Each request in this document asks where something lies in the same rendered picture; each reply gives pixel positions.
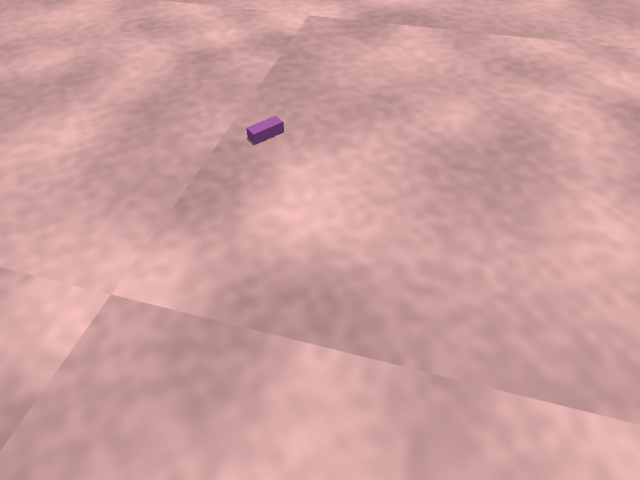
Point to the carton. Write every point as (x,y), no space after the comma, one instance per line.
(265,130)

